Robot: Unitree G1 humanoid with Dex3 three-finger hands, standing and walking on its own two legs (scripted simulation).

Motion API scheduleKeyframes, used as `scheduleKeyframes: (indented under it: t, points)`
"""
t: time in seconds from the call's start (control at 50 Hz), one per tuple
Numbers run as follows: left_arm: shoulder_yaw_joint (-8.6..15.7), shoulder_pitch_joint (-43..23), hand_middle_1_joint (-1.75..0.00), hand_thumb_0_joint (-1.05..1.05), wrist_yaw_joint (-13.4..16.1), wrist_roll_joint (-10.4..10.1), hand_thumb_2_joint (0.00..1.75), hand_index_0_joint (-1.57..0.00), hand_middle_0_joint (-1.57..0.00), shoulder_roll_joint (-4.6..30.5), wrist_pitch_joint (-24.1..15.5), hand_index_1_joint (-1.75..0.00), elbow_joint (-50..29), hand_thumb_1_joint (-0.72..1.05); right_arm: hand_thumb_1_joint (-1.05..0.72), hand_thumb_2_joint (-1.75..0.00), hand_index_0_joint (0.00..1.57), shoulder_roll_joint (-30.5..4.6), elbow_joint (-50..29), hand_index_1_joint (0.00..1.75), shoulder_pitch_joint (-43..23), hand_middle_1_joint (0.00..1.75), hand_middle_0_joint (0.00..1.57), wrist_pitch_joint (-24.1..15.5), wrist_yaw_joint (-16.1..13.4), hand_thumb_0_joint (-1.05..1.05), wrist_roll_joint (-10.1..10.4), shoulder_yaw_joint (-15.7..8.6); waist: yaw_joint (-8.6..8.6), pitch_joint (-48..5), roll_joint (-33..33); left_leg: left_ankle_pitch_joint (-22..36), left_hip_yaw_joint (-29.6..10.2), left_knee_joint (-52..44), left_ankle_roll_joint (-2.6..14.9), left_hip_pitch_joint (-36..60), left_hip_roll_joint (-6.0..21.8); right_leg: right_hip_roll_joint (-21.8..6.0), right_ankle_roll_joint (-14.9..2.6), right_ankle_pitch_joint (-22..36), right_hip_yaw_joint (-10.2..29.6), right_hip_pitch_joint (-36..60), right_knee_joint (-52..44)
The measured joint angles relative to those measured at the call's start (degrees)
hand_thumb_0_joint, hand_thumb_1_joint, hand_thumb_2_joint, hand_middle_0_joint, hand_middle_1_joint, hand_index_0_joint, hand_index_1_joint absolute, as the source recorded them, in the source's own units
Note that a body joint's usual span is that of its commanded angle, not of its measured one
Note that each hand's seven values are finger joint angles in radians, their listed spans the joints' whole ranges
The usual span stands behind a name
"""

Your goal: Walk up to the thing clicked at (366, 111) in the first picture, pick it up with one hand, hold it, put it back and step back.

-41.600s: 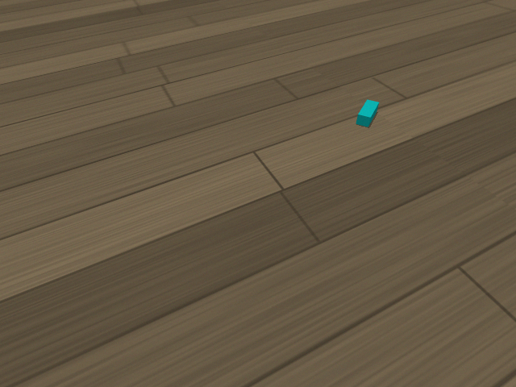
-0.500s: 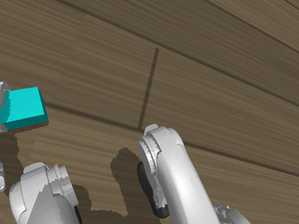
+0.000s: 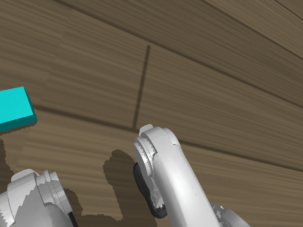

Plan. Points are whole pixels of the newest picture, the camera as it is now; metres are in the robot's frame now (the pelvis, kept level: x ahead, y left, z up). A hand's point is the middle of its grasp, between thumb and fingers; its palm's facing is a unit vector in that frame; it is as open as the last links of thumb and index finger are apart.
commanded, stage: rest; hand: left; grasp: from above
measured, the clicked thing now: out of the picture +0.47 +0.28 -0.26
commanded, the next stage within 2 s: open in 0.14 s
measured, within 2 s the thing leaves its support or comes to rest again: rests again in 1.60 s
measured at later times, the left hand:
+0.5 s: hand out of the picture +0.46 +0.29 -0.22, palm faces -0.43 -0.10 -0.89, open 11.1 cm
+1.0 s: hand out of the picture +0.46 +0.29 -0.23, palm faces -0.43 -0.11 -0.90, open 12.7 cm
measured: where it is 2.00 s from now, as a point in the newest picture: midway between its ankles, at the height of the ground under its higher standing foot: (117, 221)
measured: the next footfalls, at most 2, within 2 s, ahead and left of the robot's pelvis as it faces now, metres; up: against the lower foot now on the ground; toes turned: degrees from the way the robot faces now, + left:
none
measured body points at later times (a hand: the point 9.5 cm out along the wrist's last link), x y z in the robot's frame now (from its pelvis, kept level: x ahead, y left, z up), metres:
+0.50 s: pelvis +0.00 +0.00 +0.00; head +0.25 +0.12 +0.35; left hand +0.48 +0.29 -0.17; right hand +0.03 -0.25 -0.06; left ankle +0.06 +0.13 -0.26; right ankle +0.11 -0.14 -0.26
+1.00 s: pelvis +0.00 +0.00 +0.00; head +0.26 +0.11 +0.35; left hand +0.48 +0.29 -0.18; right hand +0.03 -0.26 -0.06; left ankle +0.06 +0.13 -0.26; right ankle +0.11 -0.14 -0.26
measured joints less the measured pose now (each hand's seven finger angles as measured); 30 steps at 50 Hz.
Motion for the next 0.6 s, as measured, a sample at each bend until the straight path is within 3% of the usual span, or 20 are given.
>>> scheduleKeyframes:
  t: [0.32,0.6]
  points:
    - [-1.63,-0.92,-0.56,-0.01,1.28,-0.27,0.57,-0.66,-0.65,2.24,-0.73,-0.55,3.1,-0.14,-0.92,-0.9,0.2,-0.18,-0.33,0.3,-0.1,0.3,0.21,-0.43,0.59,0.0,-0.68,2.17,-0.67,0.58,-0.77,0.27,-1.05,0.51,0.06,0.36,0.1,0.35,0.19,0.75,-0.87,0.63,-0.37]
    - [-2.29,-0.76,-0.7,-0.01,2.04,0.09,0.71,-0.49,-0.49,3.0,-0.81,-0.7,3.29,-0.14,-0.91,-0.9,0.2,-0.45,-0.81,0.3,-0.74,0.3,0.21,-1.45,0.86,0.0,-0.95,3.29,-0.87,1.31,-1.51,0.41,-1.45,0.62,0.19,0.57,0.24,0.56,0.37,1.22,-1.24,0.98,-0.75]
